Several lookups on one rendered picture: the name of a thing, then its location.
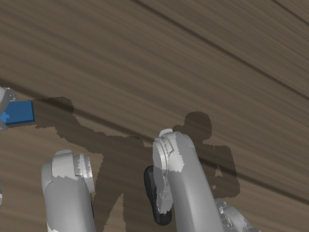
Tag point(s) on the right robot hand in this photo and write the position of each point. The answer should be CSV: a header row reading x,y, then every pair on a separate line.
x,y
233,220

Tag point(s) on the right robot foot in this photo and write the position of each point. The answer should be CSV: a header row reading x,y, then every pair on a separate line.
x,y
161,219

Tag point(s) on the left robot hand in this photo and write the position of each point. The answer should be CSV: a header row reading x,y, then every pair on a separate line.
x,y
6,95

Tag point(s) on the small box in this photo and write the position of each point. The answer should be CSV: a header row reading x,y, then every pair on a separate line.
x,y
18,112

